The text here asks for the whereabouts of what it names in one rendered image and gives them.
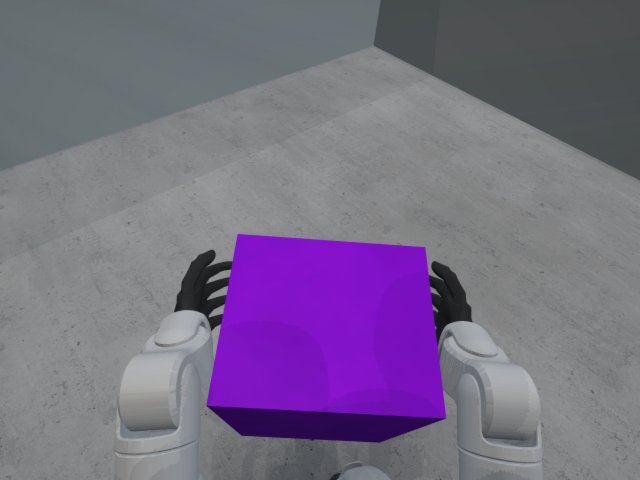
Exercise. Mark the robot right hand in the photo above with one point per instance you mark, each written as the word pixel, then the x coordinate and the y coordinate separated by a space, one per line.
pixel 452 305

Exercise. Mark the robot right forearm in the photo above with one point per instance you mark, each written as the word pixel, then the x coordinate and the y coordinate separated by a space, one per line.
pixel 498 407

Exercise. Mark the carton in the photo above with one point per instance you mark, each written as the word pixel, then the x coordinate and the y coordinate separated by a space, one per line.
pixel 327 340

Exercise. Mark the robot left hand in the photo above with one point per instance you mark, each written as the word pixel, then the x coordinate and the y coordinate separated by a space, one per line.
pixel 195 292

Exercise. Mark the robot left forearm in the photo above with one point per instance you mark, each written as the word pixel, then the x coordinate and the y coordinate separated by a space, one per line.
pixel 158 411

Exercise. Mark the right robot shin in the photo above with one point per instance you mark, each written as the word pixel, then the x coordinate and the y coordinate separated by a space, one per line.
pixel 350 466

